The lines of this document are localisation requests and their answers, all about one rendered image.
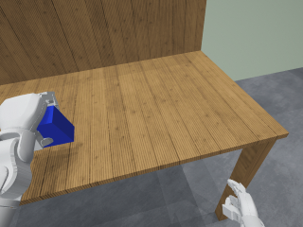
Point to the right robot forearm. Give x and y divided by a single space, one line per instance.
251 221

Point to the table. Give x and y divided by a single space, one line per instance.
131 78

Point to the left robot forearm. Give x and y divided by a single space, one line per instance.
16 154

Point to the sponge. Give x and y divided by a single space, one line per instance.
56 126

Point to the left robot hand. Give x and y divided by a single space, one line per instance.
26 112

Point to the right robot hand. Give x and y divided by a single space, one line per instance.
235 208

